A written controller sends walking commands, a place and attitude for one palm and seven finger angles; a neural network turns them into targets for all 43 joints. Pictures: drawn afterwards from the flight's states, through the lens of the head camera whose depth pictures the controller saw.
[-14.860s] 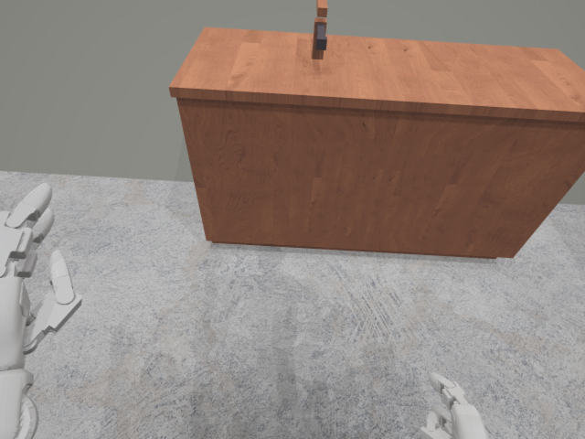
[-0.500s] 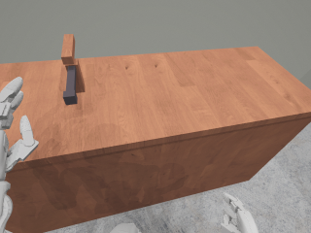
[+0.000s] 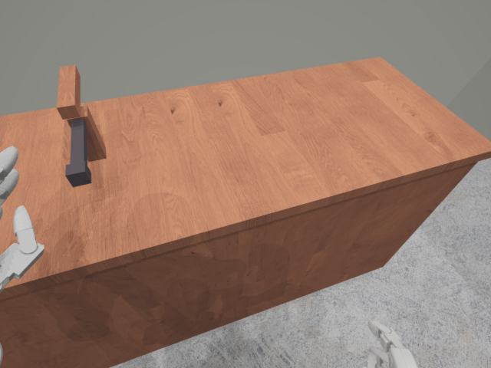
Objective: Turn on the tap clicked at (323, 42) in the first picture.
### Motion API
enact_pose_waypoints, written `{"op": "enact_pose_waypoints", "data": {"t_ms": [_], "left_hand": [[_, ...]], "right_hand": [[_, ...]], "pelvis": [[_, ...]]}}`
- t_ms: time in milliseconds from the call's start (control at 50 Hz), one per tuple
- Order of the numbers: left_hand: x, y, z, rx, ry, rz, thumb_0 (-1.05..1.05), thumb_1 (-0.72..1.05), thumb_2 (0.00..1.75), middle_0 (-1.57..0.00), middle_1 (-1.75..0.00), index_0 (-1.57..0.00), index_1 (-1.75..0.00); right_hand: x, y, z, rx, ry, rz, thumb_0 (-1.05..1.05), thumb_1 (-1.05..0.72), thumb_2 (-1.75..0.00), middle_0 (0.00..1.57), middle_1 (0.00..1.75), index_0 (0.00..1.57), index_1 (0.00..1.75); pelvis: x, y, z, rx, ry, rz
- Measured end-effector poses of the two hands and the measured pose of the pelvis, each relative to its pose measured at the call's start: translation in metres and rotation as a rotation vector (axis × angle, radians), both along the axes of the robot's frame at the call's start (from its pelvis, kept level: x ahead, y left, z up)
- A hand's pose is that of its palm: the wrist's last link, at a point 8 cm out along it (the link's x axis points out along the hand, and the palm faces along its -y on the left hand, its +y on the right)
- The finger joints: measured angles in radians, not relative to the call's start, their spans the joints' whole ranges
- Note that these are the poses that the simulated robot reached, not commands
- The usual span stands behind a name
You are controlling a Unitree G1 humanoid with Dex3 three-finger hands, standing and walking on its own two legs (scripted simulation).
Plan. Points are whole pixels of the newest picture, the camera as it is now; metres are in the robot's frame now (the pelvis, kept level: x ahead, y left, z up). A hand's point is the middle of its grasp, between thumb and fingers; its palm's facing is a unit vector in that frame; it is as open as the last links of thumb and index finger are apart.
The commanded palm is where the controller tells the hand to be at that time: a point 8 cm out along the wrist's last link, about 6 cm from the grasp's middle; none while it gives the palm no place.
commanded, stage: come to a stop and stand still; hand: left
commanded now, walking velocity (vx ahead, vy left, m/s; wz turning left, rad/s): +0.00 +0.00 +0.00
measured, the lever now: (78, 174) +0.37 +0.29 +0.11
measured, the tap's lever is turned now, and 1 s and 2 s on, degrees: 0 0 0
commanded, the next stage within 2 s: look again from close up in 0.94 s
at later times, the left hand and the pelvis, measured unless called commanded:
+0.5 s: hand out of the picture +0.22 +0.31 +0.17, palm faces +0.43 -0.84 -0.33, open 7.4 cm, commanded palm +0.17 +0.33 +0.18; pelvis +0.00 +0.05 +0.01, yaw -1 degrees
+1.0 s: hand (8, 238) +0.22 +0.29 +0.17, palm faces +0.38 -0.86 -0.34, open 7.4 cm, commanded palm +0.17 +0.32 +0.18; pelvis +0.00 +0.04 +0.01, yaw -1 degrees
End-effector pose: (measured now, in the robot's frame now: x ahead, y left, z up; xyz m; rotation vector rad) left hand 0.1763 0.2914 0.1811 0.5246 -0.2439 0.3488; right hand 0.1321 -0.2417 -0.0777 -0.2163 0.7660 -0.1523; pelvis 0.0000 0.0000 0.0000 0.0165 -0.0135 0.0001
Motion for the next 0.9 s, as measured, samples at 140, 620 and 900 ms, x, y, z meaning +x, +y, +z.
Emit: {"op": "enact_pose_waypoints", "data": {"t_ms": [140, 620, 900], "left_hand": [[0.012, 0.029, 0.019, 0.056, -0.122, 0.003, 0.02, 0.88, 0.9, -0.22, -0.3, -0.21, -0.31], [0.011, 0.042, 0.008, -0.113, -0.174, -0.045, 0.02, 0.89, 0.9, -0.21, -0.3, -0.21, -0.3], [0.01, 0.041, -0.001, -0.085, -0.069, -0.045, 0.01, 0.89, 0.9, -0.21, -0.3, -0.21, -0.3]], "right_hand": [[0.019, 0.018, 0.007, -0.033, -0.046, 0.086, 0.01, -0.91, -0.9, 0.2, 0.3, 0.2, 0.3], [0.047, 0.086, 0.031, 0.016, -0.118, 0.143, 0.01, -0.9, -0.9, 0.21, 0.3, 0.21, 0.3], [0.034, 0.062, 0.031, -0.017, -0.086, 0.073, 0.01, -0.9, -0.9, 0.2, 0.3, 0.2, 0.3]], "pelvis": [[-0.009, 0.012, 0.0, -0.024, -0.021, 0.005], [0.003, 0.05, 0.007, -0.031, -0.035, -0.02], [0.003, 0.046, 0.01, -0.032, -0.03, -0.023]]}}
